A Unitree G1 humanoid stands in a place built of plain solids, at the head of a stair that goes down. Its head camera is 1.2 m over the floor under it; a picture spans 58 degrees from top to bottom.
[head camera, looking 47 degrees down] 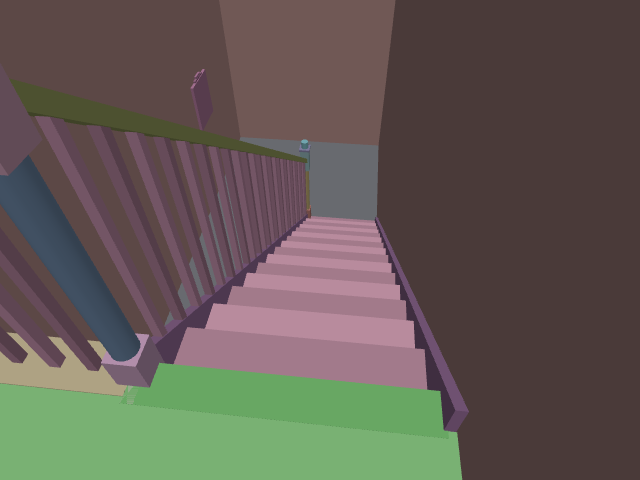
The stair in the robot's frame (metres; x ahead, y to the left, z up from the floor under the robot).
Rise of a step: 0.18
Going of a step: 0.23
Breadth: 0.86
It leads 6 degrees to the right of straight ahead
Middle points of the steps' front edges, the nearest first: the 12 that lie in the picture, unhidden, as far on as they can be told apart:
0.57 0.07 0.00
0.80 0.06 -0.18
1.03 0.03 -0.36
1.26 0.01 -0.54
1.49 -0.01 -0.72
1.72 -0.04 -0.90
1.95 -0.06 -1.08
2.18 -0.09 -1.26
2.41 -0.11 -1.44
2.64 -0.13 -1.62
2.87 -0.16 -1.80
3.10 -0.18 -1.98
